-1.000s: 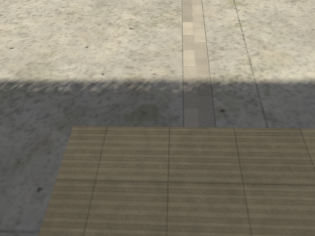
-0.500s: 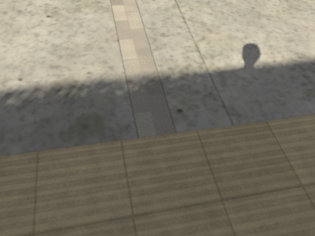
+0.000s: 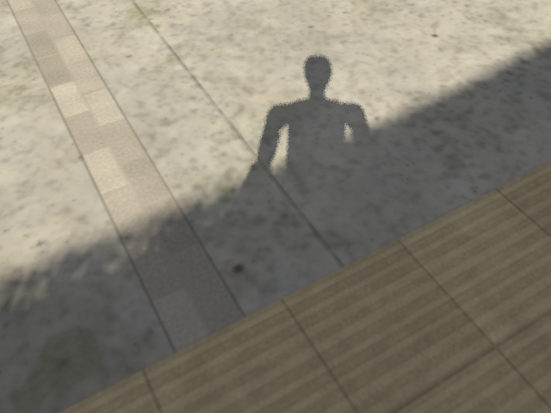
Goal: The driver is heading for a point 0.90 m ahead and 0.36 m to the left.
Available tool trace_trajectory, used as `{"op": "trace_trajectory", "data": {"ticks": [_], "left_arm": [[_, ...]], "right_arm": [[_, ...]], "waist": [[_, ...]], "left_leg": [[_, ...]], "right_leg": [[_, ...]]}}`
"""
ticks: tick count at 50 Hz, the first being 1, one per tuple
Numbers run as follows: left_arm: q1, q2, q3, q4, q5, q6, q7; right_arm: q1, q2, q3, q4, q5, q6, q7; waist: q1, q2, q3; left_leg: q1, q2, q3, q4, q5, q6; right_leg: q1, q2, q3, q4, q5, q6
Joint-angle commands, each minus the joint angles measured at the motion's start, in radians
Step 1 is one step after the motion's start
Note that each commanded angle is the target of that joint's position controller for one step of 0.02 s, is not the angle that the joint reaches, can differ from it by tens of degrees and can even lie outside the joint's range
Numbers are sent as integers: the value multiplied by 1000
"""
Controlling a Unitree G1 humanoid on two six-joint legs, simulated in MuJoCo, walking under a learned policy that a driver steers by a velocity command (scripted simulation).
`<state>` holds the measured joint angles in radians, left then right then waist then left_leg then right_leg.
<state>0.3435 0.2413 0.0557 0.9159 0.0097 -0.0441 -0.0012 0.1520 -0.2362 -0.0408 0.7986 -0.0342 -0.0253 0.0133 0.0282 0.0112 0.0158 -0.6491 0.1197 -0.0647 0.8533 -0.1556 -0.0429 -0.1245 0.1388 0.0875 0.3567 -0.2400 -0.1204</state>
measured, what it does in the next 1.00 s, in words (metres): walks ahead, turning left: left foot, then right foot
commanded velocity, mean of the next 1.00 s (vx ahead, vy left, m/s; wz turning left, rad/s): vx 0.50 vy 0.00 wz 0.32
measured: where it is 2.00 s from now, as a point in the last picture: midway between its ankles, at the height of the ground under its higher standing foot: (167, 286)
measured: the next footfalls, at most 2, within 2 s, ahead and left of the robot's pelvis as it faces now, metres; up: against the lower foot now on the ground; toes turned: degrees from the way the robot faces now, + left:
left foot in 0.18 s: +0.25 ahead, +0.15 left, +0.00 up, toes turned -1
right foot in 0.70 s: +0.53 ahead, -0.01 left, +0.00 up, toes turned +16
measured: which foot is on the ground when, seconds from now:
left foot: up 0.00-0.16, down 0.18-0.70, up 0.72-1.00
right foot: down 0.00-0.18, up 0.20-0.68, down 0.70-1.00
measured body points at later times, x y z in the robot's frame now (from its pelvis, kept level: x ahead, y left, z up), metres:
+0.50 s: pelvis +0.25 +0.08 +0.01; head +0.28 +0.10 +0.45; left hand +0.40 +0.33 -0.11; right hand +0.26 -0.18 -0.12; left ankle +0.21 +0.15 -0.74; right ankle +0.38 -0.07 -0.68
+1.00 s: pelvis +0.49 +0.08 +0.00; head +0.52 +0.07 +0.45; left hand +0.41 +0.34 -0.11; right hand +0.74 -0.10 -0.11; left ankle +0.51 +0.24 -0.66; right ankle +0.49 -0.02 -0.74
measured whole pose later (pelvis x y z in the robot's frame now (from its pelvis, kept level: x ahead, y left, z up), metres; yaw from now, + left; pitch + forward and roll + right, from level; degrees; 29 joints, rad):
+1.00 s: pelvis +0.49 +0.08 +0.00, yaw +24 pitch +1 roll -1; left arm 0.38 0.24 0.04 0.82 0.02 -0.09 0.01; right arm 0.18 -0.30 -0.07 0.72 -0.04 0.01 0.06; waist 0.04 0.06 0.02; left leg -0.66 0.04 -0.03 1.03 -0.17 0.03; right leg -0.08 0.02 -0.15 0.27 -0.21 -0.05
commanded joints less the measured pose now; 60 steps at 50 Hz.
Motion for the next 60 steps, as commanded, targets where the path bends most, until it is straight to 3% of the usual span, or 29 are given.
{"op": "trace_trajectory", "data": {"ticks": [1, 4, 5, 7, 8, 9, 10, 11, 12, 13, 15, 17, 20, 25, 29, 31, 33, 34, 35, 36, 37, 38, 39, 41, 46, 52, 56, 58, 60], "left_arm": [[29, 163, 43, -52, 5, -20, 1], [69, 137, 32, -43, -3, -33, 3], [68, 149, 33, -44, 2, -39, 4], [43, 176, 37, -46, 7, -47, 10], [45, 166, 33, -41, 10, -49, 11], [50, 128, 20, -59, 13, -53, 9], [160, 56, 9, -80, -27, -57, -1], [143, 113, 15, -72, 12, -55, 0], [57, 129, 19, -88, 23, -52, -5], [-22, 114, 12, -112, 25, -56, -12], [-52, 93, 5, -134, 36, -42, -17], [-40, 82, -1, -138, 41, -24, -19], [-122, 76, -8, -171, 35, -11, -17], [-325, 56, -25, -243, 26, -14, -24], [-409, 63, -30, -282, 14, -26, -25], [-373, 83, -26, -284, 11, -33, -21], [-235, 108, -13, -247, 10, -44, -7], [-132, 147, 1, -222, 22, -57, 6], [22, 227, 20, -222, 45, -62, 25], [11, 300, 36, -228, 52, -45, 30], [-35, 222, 31, -230, 37, -31, 26], [-87, 132, 9, -244, 27, -31, 21], [-117, 95, -2, -238, 26, -34, 16], [-101, 81, -7, -217, 21, -47, 16], [-28, 106, 7, -180, 5, -73, 8], [30, 118, 14, -140, 9, -65, 5], [89, 148, 23, -109, 11, -50, 14], [103, 166, 25, -95, 13, -36, 19], [109, 201, 31, -84, 14, -21, 26]], "right_arm": [[-119, -53, -3, -98, 6, -10, -5], [-117, -49, 0, -95, 4, -24, 7], [-100, -64, -4, -96, 5, -27, 9], [-5, -100, -20, -75, 3, -36, 2], [115, -126, -34, -32, -2, -46, -7], [279, -182, -49, -2, -14, -59, -18], [375, -313, -82, 18, -22, -57, -17], [294, -247, -72, 13, 11, -41, -3], [192, -183, -57, -19, 19, -36, 6], [153, -144, -48, -24, 15, -37, 12], [151, -108, -34, -6, 22, -41, 8], [196, -116, -36, 14, 29, -51, 6], [239, -140, -45, 27, 35, -51, -3], [312, -141, -54, 34, 34, -42, -5], [343, -158, -62, 23, 21, -35, -11], [307, -173, -67, 3, 18, -32, -18], [253, -193, -73, -17, 19, -33, -17], [255, -174, -68, -21, 26, -39, -10], [259, -104, -49, -56, 36, -47, -6], [372, -52, -38, -84, 61, -40, -10], [357, -135, -47, -50, 24, -19, -20], [279, -142, -50, -50, 11, -13, -9], [237, -122, -48, -58, 11, -11, 2], [221, -110, -47, -61, -4, 10, 22], [111, -95, -40, -109, -6, 31, 44], [-75, -66, -17, -170, 0, 27, 62], [-183, -65, -8, -218, -3, 23, 72], [-187, -71, -10, -229, -8, 23, 67], [-104, -90, -22, -213, -15, 20, 55]], "waist": [[25, -77, 54], [43, -80, 10], [32, -86, 10], [-25, -79, -7], [-79, -39, -61], [-147, 35, -173], [-113, 295, -274], [-76, 214, -231], [-58, 99, -100], [-59, 27, -44], [-24, 51, -3], [-16, 73, -24], [-24, 64, -5], [-85, 76, 21], [-109, 78, 13], [-77, 83, 5], [-5, 64, -35], [39, 3, -101], [95, -127, -250], [22, -326, -303], [3, -176, -204], [3, -64, -93], [-10, -50, -35], [-29, -122, -5], [-32, -101, -6], [3, -94, 42], [34, -93, 72], [28, -99, 63], [-15, -121, -3]], "left_leg": [[48, -54, 61, -146, 103, -16], [149, -70, 75, -258, 124, 26], [189, -75, 79, -281, 90, 47], [315, -112, 103, -349, 8, 83], [454, -134, 108, -396, -21, 106], [657, 2, -51, -418, -100, 157], [915, 245, -551, -519, -160, 302], [865, 247, -713, -604, -245, 314], [752, 208, -563, -591, -275, 307], [659, 164, -461, -605, -168, 296], [562, 81, -329, -631, 40, 262], [553, 52, -280, -631, 210, 274], [531, 32, -248, -660, 225, 295], [526, -8, -234, -652, 231, 264], [561, 7, -281, -577, 303, 252], [542, 17, -318, -536, 305, 227], [483, -15, -326, -418, 361, 192], [432, -78, -281, -252, 338, 167], [328, -136, -176, 18, 102, 143], [55, -270, -55, 234, -431, 121], [-35, -173, -37, 342, -375, 127], [-25, -139, -39, 345, -275, 126], [1, -113, -32, 312, -215, 116], [40, -83, -12, 283, -175, 99], [-50, -66, 3, 268, -58, 76], [-47, -57, 68, 6, 120, 73], [0, -68, 142, -154, 66, 115], [59, -105, 182, -208, -23, 149], [196, -180, 218, -244, -127, 191]], "right_leg": [[-80, -229, 211, -136, 206, -141], [6, -264, 194, -101, 304, -110], [24, -288, 205, -95, 319, -97], [59, -297, 180, 0, 462, -63], [60, -246, 118, 176, 563, -41], [-43, -193, 47, 442, 450, -15], [-367, -22, -71, 788, -28, 40], [-498, -55, -10, 874, -232, 27], [-540, -118, -7, 902, -153, 22], [-536, -151, -12, 861, -86, 26], [-485, -192, -22, 756, -46, 51], [-458, -185, -44, 716, -44, 83], [-505, -189, -65, 626, 1, 124], [-505, -176, -79, 384, 174, 156], [-449, -146, -72, 275, 179, 150], [-347, -136, -55, 207, 139, 132], [-124, -101, -68, 118, 98, 108], [45, -151, -25, 79, 84, 80], [253, -394, 207, 38, -129, 27], [400, -602, 627, -82, -207, -82], [291, -586, 659, -91, -335, -100], [169, -524, 503, -109, -295, -75], [84, -468, 354, -133, -147, -54], [13, -395, 171, -161, 49, -19], [47, -396, 6, -194, 287, -38], [68, -370, -163, -201, 348, -21], [146, -402, -219, -171, 413, -6], [191, -409, -259, -95, 597, 8], [220, -412, -300, 97, 914, 19]]}}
